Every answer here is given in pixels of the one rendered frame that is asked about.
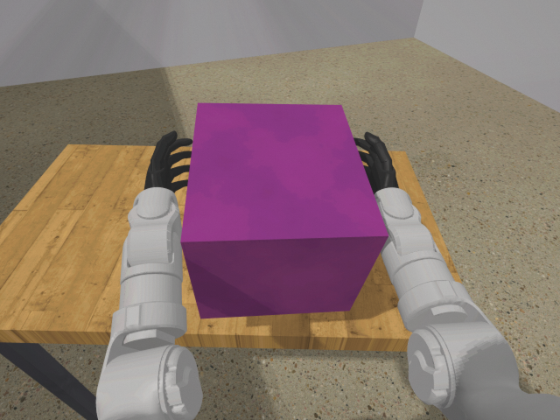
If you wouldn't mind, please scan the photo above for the robot right upper arm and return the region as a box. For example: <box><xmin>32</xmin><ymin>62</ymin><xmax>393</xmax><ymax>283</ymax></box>
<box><xmin>407</xmin><ymin>321</ymin><xmax>560</xmax><ymax>420</ymax></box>

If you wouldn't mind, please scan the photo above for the robot left upper arm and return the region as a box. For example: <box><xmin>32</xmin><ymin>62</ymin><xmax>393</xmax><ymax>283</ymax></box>
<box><xmin>97</xmin><ymin>344</ymin><xmax>203</xmax><ymax>420</ymax></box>

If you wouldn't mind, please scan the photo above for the carton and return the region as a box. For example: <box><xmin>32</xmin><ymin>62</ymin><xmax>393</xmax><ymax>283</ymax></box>
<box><xmin>180</xmin><ymin>103</ymin><xmax>389</xmax><ymax>319</ymax></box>

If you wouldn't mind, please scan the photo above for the left robot forearm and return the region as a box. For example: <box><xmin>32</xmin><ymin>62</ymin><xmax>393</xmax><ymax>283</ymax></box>
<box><xmin>96</xmin><ymin>187</ymin><xmax>187</xmax><ymax>420</ymax></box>

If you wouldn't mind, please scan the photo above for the table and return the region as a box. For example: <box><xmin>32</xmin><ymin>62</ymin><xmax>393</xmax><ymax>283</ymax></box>
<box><xmin>0</xmin><ymin>144</ymin><xmax>462</xmax><ymax>420</ymax></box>

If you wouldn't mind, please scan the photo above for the right robot forearm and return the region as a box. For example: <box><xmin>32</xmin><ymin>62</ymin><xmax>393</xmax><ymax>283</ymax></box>
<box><xmin>374</xmin><ymin>187</ymin><xmax>519</xmax><ymax>383</ymax></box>

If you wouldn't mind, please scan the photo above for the left robot hand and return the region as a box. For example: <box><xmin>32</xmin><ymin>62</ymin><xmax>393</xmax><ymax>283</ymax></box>
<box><xmin>144</xmin><ymin>130</ymin><xmax>193</xmax><ymax>193</ymax></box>

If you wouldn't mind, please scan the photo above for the right robot hand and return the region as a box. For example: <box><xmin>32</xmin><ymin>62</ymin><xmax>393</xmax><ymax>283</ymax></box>
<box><xmin>354</xmin><ymin>132</ymin><xmax>399</xmax><ymax>195</ymax></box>

